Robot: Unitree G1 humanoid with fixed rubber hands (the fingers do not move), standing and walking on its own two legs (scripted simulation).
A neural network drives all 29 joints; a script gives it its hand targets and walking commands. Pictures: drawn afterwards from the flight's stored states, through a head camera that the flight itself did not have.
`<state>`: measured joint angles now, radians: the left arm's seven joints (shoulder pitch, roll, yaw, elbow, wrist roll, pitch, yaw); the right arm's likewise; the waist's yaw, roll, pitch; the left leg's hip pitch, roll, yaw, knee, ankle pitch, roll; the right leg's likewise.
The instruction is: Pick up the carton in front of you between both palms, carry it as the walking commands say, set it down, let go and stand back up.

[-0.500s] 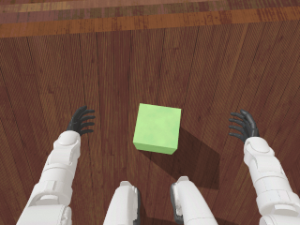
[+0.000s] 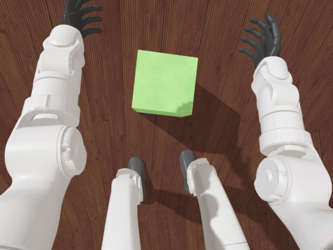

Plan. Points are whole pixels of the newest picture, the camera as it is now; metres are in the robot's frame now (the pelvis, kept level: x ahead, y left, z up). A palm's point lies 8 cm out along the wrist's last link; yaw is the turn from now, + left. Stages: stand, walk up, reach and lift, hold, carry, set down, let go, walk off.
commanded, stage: reach and lift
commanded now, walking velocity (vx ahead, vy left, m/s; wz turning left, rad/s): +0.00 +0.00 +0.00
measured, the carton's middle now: (163, 88) +0.50 -0.05 -0.52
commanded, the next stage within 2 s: none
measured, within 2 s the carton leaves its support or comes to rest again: leaves its support in 1.68 s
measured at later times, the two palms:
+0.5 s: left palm (105, 73) +0.54 +0.14 -0.34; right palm (226, 85) +0.46 -0.24 -0.33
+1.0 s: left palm (115, 79) +0.55 +0.13 -0.46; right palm (211, 87) +0.48 -0.23 -0.45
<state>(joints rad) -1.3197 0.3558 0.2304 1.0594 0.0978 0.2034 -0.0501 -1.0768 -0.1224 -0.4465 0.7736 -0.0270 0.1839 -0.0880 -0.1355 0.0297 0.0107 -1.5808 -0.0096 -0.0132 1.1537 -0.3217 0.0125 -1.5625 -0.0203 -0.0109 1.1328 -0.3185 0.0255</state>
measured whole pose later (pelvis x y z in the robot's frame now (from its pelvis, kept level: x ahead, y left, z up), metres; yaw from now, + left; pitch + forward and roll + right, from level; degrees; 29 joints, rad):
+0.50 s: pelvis -0.02 -0.01 -0.18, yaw -2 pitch +48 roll -3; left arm -1.32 0.41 0.04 1.02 -0.12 0.11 0.07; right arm -1.13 -0.21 -0.29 0.85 0.18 0.07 -0.14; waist -0.10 0.01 0.06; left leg -2.19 -0.01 -0.04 1.87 -0.53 0.00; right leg -2.17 0.00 -0.01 1.84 -0.52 0.03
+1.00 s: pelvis -0.04 -0.01 -0.27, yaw -3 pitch +37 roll -3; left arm -1.58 0.50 -0.14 1.20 -0.26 0.06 0.07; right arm -1.42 -0.28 -0.16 1.09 0.31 0.03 -0.17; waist -0.10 -0.05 0.41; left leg -2.29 0.00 -0.05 2.21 -0.57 0.00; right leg -2.27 0.02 -0.02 2.17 -0.54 0.03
